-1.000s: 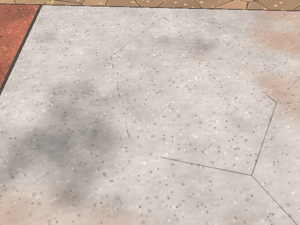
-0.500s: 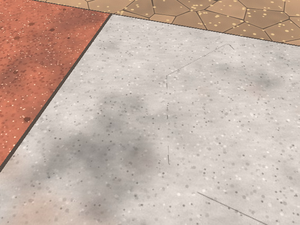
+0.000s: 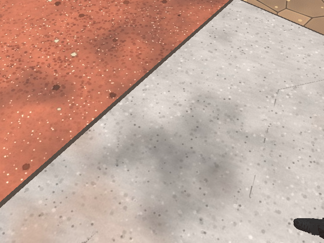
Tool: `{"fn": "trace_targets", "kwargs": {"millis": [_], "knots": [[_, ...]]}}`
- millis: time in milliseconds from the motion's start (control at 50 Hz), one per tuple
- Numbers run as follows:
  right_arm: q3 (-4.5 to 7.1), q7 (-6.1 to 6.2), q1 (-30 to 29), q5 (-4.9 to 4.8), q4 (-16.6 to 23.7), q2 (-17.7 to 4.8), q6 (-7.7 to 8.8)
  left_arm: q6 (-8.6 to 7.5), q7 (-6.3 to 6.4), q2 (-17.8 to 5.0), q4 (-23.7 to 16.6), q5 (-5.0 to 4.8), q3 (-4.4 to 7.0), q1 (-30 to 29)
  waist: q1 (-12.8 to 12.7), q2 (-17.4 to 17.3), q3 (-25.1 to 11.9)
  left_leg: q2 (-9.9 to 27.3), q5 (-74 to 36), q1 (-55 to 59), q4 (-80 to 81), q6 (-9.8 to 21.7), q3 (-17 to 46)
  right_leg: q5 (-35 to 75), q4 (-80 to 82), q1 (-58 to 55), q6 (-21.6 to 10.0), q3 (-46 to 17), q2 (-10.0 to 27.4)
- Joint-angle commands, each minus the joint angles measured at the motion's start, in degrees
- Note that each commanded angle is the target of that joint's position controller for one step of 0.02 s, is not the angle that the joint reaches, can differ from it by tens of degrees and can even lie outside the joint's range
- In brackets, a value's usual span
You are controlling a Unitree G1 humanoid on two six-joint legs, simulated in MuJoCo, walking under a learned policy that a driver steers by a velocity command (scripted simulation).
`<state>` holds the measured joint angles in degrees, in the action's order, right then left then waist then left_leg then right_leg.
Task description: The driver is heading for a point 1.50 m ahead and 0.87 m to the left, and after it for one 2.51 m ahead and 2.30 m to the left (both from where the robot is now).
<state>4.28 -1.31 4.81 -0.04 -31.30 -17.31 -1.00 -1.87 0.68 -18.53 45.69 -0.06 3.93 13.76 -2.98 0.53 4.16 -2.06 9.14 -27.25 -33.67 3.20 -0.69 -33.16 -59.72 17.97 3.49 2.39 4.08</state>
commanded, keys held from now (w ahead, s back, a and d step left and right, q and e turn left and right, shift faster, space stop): q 0.94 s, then no key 0.06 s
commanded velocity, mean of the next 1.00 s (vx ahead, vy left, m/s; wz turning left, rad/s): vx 0.01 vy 0.00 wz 0.59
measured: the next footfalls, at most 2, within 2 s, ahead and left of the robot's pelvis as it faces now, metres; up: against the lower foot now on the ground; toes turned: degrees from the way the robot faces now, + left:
right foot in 0.34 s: +0.14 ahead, -0.13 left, +0.00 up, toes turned +16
left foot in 0.74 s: +0.03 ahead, +0.11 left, +0.00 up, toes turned +30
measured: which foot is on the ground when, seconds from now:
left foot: down 0.00-0.34, up 0.36-0.72, down 0.74-1.00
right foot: up 0.00-0.32, down 0.34-0.74, up 0.76-1.00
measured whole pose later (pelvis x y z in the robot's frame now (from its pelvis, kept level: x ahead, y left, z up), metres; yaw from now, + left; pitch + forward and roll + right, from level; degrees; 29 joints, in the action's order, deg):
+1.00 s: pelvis +0.03 +0.01 +0.02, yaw +35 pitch +2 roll -2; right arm 3.9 1.5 10.2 -0.3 -35.5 -17.0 -2.0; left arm 0.8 1.9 -18.6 39.4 0.4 5.3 7.1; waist 0.2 1.9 2.7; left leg -3.0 12.0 -16.2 -26.3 2.9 5.8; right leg -20.0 -57.5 31.1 5.3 -2.3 0.6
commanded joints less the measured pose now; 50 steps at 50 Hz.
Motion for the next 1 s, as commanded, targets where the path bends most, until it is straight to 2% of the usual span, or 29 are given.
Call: {"fn": "trace_targets", "kwargs": {"millis": [20, 40, 80, 120, 180, 280, 320, 340, 360, 380, 400, 420, 440, 460, 500, 540, 600, 660, 700, 720, 740, 760, 780, 800, 820, 840, 860, 920, 1000], "knots": [[2.87, 0.71, 7.94, -0.56, 1.70, -9.09, 1.31, -1.02, 0.05, -7.01, -6.39, -0.42, 0.89, -2.30, 5.59, -5.34, -17.62, 17.93, -26.45, 31.51, 10.69, 15.20, 23.07, 2.33, -15.23, 22.77, -0.19, -6.87, -0.14], [2.50, 1.02, 5.39, -1.04, 1.88, -8.06, 0.97, -0.36, 0.88, -6.88, -6.04, 0.41, 0.98, -2.73, 4.26, -3.49, -14.05, 15.52, -21.26, 25.10, 11.99, 12.77, 20.90, 5.17, -10.83, 21.13, -0.02, -6.85, 0.66], [2.59, 1.37, 1.67, -0.02, 2.42, -8.90, 0.48, 0.77, 1.13, -6.66, -6.01, 0.75, 1.06, -1.24, 1.29, -5.49, -11.11, 12.49, -19.83, 13.74, 14.25, 11.89, 18.19, 8.48, -5.04, 13.56, 0.42, -5.61, -0.72], [2.87, 1.89, 1.23, 0.41, 2.04, -9.36, 0.41, 1.03, 1.24, -4.93, -5.77, 0.78, 0.56, -0.03, 0.72, -6.86, -11.69, 11.53, -20.20, 11.10, 14.38, 12.21, 17.46, 9.43, 1.21, 10.67, 1.11, -5.14, -2.21], [3.16, 2.69, 1.20, -0.21, 1.52, -9.88, -0.07, 1.23, 1.08, -3.74, -6.52, 0.85, -0.05, -1.98, 1.57, -7.55, -12.36, 10.43, -11.92, 9.27, 14.04, 11.19, 18.90, 13.21, 9.01, 7.74, 1.29, -5.93, -3.36], [3.04, 2.56, 1.76, -0.48, 1.09, -9.68, -1.02, 0.75, 0.06, -4.23, -8.57, 0.25, 0.35, -4.57, 2.74, -9.45, -11.16, 9.66, -2.91, 9.52, 12.21, 9.04, 25.44, 14.55, 19.67, 3.90, -0.11, -6.51, -5.30], [2.71, 2.67, 0.77, -1.14, 1.20, -8.94, -1.46, 0.20, -0.37, -4.02, -8.19, 0.33, 0.82, -1.89, 0.64, -9.27, -10.85, 7.53, -2.46, 8.34, 8.80, 6.42, 26.05, 20.96, 31.58, -2.84, -1.74, -5.45, -5.42], [2.16, 2.80, 2.58, -1.19, 0.93, -7.06, -1.50, 0.14, -0.16, -6.57, -8.22, 1.02, 1.67, -0.35, 0.77, -6.16, -11.07, 4.70, 3.56, 4.71, 4.21, 3.37, 23.95, 23.50, 36.45, -8.30, -3.97, -9.34, 0.18], [1.45, 2.72, 5.57, -0.91, 1.47, -3.89, -1.29, 0.70, 0.30, -12.32, -9.00, 2.30, 2.94, -1.41, 3.90, 9.37, -10.18, -3.74, 19.40, -5.11, -8.67, -0.93, 13.31, 30.84, 40.10, -12.70, -10.62, -22.95, 13.84], [2.66, 2.74, 4.85, -0.60, 2.07, -7.91, -0.48, 0.77, 0.12, -11.41, -9.23, 3.60, 2.97, -1.67, 2.70, 16.44, -9.10, -4.88, 27.44, -9.75, -22.08, -3.44, 8.53, 33.35, 43.37, -8.79, -18.53, -33.32, 20.75], [3.90, 2.70, 5.72, -0.71, 0.83, -11.18, -0.43, 0.57, 0.44, -8.34, -10.74, 3.31, 2.02, -4.37, 3.32, 11.11, -8.16, -2.25, 23.93, -9.43, -30.47, -4.52, 10.17, 32.54, 42.94, -7.40, -18.82, -29.65, 19.13], [4.27, 2.80, 6.97, -1.15, -0.72, -11.12, -1.01, 0.61, 0.74, -6.16, -11.18, 2.45, 1.53, -7.24, 4.57, 8.31, -6.86, -1.65, 20.40, -9.42, -33.88, -5.44, 9.24, 31.82, 41.94, -6.41, -16.17, -23.30, 15.37], [4.18, 3.12, 8.28, -1.02, -1.92, -10.00, -1.79, 0.68, 1.01, -4.95, -11.72, 1.51, 1.21, -8.86, 4.89, 7.24, -6.24, -1.16, 17.48, -9.75, -36.71, -6.62, 8.32, 31.49, 41.25, -6.85, -14.29, -18.61, 12.54], [3.88, 3.09, 8.47, -1.00, -2.10, -8.63, -2.34, 0.81, 1.32, -4.37, -11.79, 0.96, 0.95, -9.12, 4.53, 7.20, -5.62, -0.77, 15.33, -10.24, -38.68, -7.58, 7.63, 33.33, 41.09, -7.12, -14.05, -15.64, 11.52], [3.10, 2.82, 6.35, -1.48, -1.10, -6.25, -2.60, 1.41, 1.81, -4.32, -11.57, 1.21, 0.95, -7.80, 3.27, 7.94, -5.25, 0.00, 12.54, -9.82, -35.01, -8.74, 4.35, 34.45, 41.57, -8.33, -14.12, -10.35, 9.46], [2.39, 2.51, 3.05, -1.51, 0.49, -4.83, -2.43, 1.97, 2.16, -5.33, -10.84, 1.34, 1.53, -5.00, 0.99, 9.16, -6.43, 1.44, 12.68, -10.10, -28.44, -9.49, 3.08, 36.74, 41.01, -13.09, -15.12, -9.11, 10.62], [1.46, 1.55, 1.42, -1.08, 1.81, -3.44, -2.23, 2.45, 1.89, -7.84, -10.42, 0.86, 2.69, -4.56, 0.02, 10.21, -8.46, 3.31, 14.90, -3.76, -18.50, -8.80, 0.93, 39.65, 40.08, -13.87, -15.68, -6.83, 12.60], [1.85, 0.80, 2.55, -1.23, 1.84, -4.73, -2.54, 2.45, 1.16, -9.11, -9.99, -0.08, 3.36, -4.96, 0.35, 11.25, -8.98, 2.85, 13.93, 2.29, -10.33, -7.18, -1.85, 41.24, 39.05, -12.71, -15.48, -5.37, 14.01], [2.22, 0.31, 4.59, -1.33, 1.37, -4.89, -2.80, 2.35, 0.93, -9.48, -9.58, -1.12, 3.59, -5.79, 1.98, 10.76, -8.84, 2.32, 9.21, 6.79, -1.70, -4.98, -3.10, 40.71, 36.49, -11.87, -13.87, -4.17, 14.30], [2.50, 0.22, 6.97, -1.30, 0.43, -4.83, -2.82, 2.32, 0.92, -8.96, -9.26, -1.72, 3.52, -6.19, 3.48, 9.87, -9.05, 1.24, 3.95, 11.52, 5.18, -3.24, -4.14, 38.79, 33.62, -10.01, -11.85, -2.36, 13.48], [3.21, 0.64, 9.35, -1.21, -0.44, -6.33, -2.77, 2.11, 0.71, -6.98, -7.90, -1.64, 3.06, -3.31, 4.00, 6.15, -9.57, 0.76, -2.27, 18.96, 10.66, -1.25, -2.11, 33.44, 28.47, -5.28, -8.13, 0.78, 11.52], [4.79, 1.48, 11.48, -1.25, -0.06, -12.17, -2.45, 2.01, 0.36, -3.67, -8.53, 0.51, 2.11, -2.21, 3.38, -8.06, -10.01, 11.67, -19.58, 29.19, 13.25, 3.02, 13.99, 15.73, 13.46, 8.00, -2.33, 6.60, 5.67], [5.36, 1.55, 10.71, 0.60, 1.18, -16.96, -1.55, 1.80, 0.82, -2.32, -12.65, 1.96, 1.23, -7.27, 4.21, -19.78, -9.75, 24.04, -29.34, 28.89, 12.69, 15.61, 31.34, -5.60, 0.76, 22.35, 1.24, 3.32, -2.42], [4.47, 1.13, 11.48, 1.68, 1.07, -13.44, -0.21, 1.72, 1.26, -5.34, -12.69, 1.09, 2.17, -10.80, 7.72, -12.51, -12.20, 23.44, -24.96, 27.07, 13.97, 18.21, 29.87, -5.66, -7.24, 22.52, 1.03, -4.18, -1.96], [3.56, 1.31, 9.14, 1.38, 0.25, -11.76, 0.57, 1.86, 1.33, -6.10, -12.39, 0.22, 2.55, -10.80, 5.74, -10.52, -9.98, 20.13, -21.08, 24.86, 13.94, 15.08, 24.59, -0.93, -8.77, 22.54, 0.21, -5.65, -1.15], [3.30, 1.74, 6.03, 0.23, 0.27, -10.43, 0.74, 1.97, 1.68, -6.02, -11.16, 0.42, 2.87, -9.43, 4.12, -7.74, -8.78, 16.64, -16.91, 23.53, 13.70, 11.74, 21.17, 3.95, -7.18, 22.41, 0.12, -6.14, -0.59], [2.67, 2.11, 3.61, -0.86, 0.45, -8.99, 0.52, 2.15, 2.00, -6.50, -10.82, 0.82, 3.10, -8.73, 3.24, -8.03, -7.99, 15.13, -17.21, 22.40, 13.53, 10.10, 19.70, 7.43, -5.67, 22.11, 0.51, -6.33, -0.55], [2.14, 2.94, 2.89, -0.25, 0.45, -8.56, -0.03, 1.89, 1.50, -4.90, -9.99, 0.64, 2.86, -6.37, 2.13, -8.18, -10.05, 12.60, -20.81, 19.92, 13.08, 10.10, 17.74, 12.99, -4.94, 17.24, 1.73, -5.40, -2.84], [2.00, 3.34, 3.50, -0.18, -0.41, -8.56, -0.26, 1.91, 1.09, -2.87, -10.10, 0.32, 1.79, -7.69, 3.46, -8.46, -10.13, 12.02, -16.09, 20.64, 12.25, 9.77, 18.42, 14.40, 7.06, 14.01, 2.09, -5.33, -3.03]]}}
